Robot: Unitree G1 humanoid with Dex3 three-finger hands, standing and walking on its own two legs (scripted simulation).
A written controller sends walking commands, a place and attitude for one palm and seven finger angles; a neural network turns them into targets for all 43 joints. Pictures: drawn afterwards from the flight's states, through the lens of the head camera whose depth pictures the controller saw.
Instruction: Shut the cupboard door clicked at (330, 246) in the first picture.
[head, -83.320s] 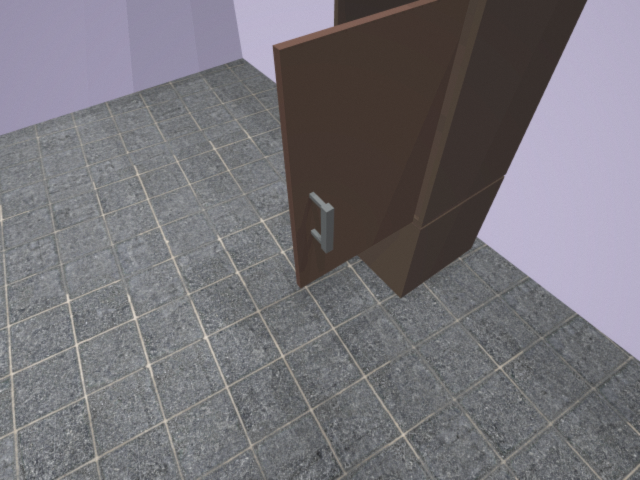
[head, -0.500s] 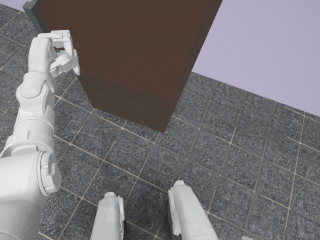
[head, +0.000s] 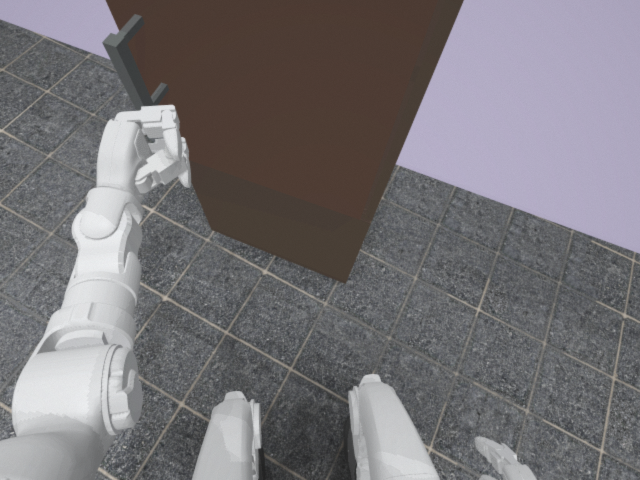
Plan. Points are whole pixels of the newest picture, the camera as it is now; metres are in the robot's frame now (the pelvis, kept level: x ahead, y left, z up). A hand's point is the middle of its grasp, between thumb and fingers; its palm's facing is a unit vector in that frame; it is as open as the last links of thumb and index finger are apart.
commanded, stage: draw the hand back to the body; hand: left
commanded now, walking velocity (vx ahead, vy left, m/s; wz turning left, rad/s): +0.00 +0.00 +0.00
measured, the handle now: (141, 71) +0.65 +0.20 +0.04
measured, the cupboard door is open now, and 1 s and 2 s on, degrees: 2 2 2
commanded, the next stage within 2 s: step back with the hand held close in 1.48 s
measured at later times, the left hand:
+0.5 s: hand (51, 217) +0.35 +0.20 +0.16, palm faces -0.01 -0.99 -0.16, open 3.1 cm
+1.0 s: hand out of the picture +0.28 +0.26 +0.27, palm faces +0.42 -0.82 -0.39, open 5.3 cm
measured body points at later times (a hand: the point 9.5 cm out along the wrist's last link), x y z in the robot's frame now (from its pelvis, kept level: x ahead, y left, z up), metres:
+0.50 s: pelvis +0.03 +0.00 +0.09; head +0.08 +0.00 +0.54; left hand +0.35 +0.25 +0.17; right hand +0.20 -0.25 +0.01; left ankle +0.02 +0.12 -0.60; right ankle +0.05 -0.14 -0.60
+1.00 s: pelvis +0.07 +0.00 +0.14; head +0.06 -0.03 +0.59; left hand +0.25 +0.30 +0.29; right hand +0.27 -0.20 +0.05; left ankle +0.02 +0.12 -0.60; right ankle +0.05 -0.14 -0.60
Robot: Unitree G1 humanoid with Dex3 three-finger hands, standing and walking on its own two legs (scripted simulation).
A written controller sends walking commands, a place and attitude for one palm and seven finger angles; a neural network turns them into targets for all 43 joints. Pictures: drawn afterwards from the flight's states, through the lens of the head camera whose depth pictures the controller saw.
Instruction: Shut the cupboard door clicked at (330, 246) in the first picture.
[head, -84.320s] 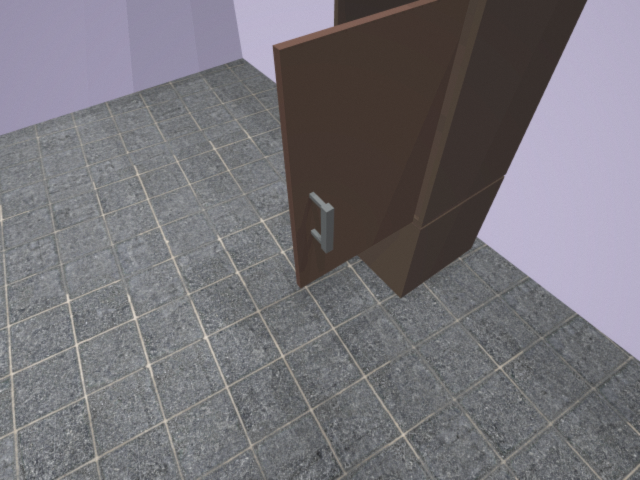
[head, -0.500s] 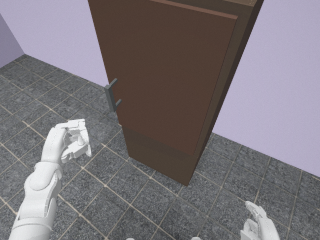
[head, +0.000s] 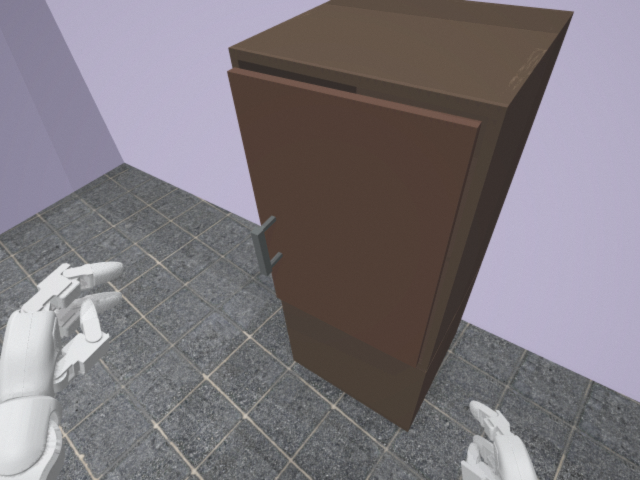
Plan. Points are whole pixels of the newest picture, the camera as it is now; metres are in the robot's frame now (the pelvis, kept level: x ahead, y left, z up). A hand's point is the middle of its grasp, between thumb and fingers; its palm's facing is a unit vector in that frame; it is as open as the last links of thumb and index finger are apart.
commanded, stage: draw the hand back to the body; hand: left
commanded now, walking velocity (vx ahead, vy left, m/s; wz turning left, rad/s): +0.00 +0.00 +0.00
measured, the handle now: (268, 246) +0.58 +0.19 -0.10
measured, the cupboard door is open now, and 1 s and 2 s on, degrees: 2 2 2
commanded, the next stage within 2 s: step back with the hand held close in 0.48 s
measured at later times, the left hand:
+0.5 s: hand (70, 361) +0.17 +0.25 +0.16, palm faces +0.45 -0.79 -0.41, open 7.4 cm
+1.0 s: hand (32, 374) +0.16 +0.28 +0.16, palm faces +0.38 -0.77 -0.51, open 7.4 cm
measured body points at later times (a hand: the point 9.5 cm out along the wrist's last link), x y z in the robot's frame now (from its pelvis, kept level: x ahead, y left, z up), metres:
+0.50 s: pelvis -0.02 -0.01 +0.00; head -0.05 -0.04 +0.45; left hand +0.14 +0.29 +0.18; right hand +0.16 -0.23 -0.09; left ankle -0.05 +0.13 -0.74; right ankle -0.02 -0.14 -0.74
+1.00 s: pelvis -0.05 +0.02 +0.00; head -0.04 +0.01 +0.45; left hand +0.13 +0.32 +0.19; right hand +0.11 -0.23 -0.09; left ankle -0.05 +0.13 -0.74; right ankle -0.02 -0.14 -0.74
